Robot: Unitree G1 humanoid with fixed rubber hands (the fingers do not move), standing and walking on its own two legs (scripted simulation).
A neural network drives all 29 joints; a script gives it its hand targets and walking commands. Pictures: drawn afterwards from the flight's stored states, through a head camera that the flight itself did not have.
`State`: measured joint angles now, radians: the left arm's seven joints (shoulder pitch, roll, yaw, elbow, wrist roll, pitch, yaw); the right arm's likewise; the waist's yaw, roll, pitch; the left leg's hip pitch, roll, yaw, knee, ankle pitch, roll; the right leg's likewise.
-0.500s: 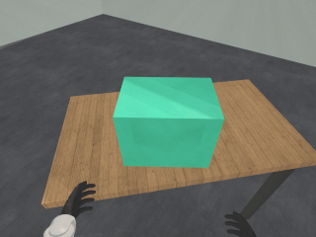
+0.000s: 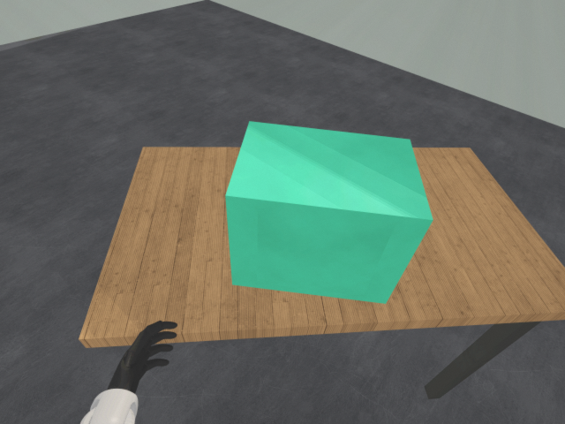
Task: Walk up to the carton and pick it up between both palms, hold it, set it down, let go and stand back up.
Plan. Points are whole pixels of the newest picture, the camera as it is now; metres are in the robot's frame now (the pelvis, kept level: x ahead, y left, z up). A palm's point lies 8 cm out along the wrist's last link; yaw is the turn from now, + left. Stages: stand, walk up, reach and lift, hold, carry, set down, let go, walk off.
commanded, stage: stand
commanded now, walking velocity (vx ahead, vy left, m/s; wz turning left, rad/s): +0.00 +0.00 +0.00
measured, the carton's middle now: (318, 214) +0.48 -0.07 +0.02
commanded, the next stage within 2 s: none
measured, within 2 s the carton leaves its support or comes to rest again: neither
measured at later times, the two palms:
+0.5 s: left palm out of the picture -0.01 +0.24 -0.14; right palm out of the picture +0.08 -0.23 -0.13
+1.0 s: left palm out of the picture -0.05 +0.21 -0.15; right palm out of the picture -0.01 -0.20 -0.14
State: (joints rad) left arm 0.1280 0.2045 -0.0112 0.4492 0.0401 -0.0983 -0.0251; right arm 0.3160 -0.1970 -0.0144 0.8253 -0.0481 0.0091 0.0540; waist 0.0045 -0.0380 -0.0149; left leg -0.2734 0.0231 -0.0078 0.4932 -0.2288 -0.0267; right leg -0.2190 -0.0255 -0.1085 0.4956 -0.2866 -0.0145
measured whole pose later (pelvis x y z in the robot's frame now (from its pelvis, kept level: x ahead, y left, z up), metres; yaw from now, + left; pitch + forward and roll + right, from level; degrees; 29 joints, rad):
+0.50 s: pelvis +0.02 +0.00 +0.00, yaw +3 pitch +0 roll -1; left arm 0.38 0.21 0.05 0.97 0.03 -0.01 0.02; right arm 0.26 -0.16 -0.04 0.98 -0.02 0.00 -0.01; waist 0.03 -0.03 0.01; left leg -0.25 0.01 -0.06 0.51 -0.26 -0.02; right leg -0.15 -0.03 -0.16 0.44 -0.30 -0.01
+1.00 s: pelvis +0.00 +0.01 +0.00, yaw +4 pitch -2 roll -1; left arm 0.32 0.13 0.03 1.17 0.03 0.00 0.04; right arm 0.31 -0.09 -0.01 1.17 -0.02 0.01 -0.04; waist 0.01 -0.03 0.02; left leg -0.21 -0.01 -0.07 0.45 -0.21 -0.01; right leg -0.11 -0.04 -0.17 0.41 -0.27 0.00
